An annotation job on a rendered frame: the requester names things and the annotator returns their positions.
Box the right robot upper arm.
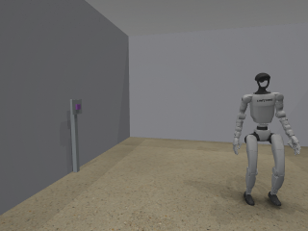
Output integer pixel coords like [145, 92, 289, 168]
[239, 94, 253, 120]

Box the robot right foot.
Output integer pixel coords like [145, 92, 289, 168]
[244, 192, 255, 206]

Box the robot left foot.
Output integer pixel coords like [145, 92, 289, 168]
[268, 192, 282, 206]

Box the panel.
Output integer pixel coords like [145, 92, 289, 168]
[70, 99, 83, 172]

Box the robot left hand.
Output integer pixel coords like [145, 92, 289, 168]
[287, 136, 301, 155]

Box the left robot upper arm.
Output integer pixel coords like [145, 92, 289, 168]
[273, 92, 286, 118]

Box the robot left forearm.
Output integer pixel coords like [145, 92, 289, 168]
[279, 115, 295, 137]

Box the robot right hand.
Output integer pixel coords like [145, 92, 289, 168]
[232, 137, 242, 155]

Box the robot right forearm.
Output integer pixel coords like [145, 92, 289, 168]
[234, 113, 244, 138]

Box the robot foot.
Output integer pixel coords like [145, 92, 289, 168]
[244, 192, 255, 206]
[268, 192, 282, 206]

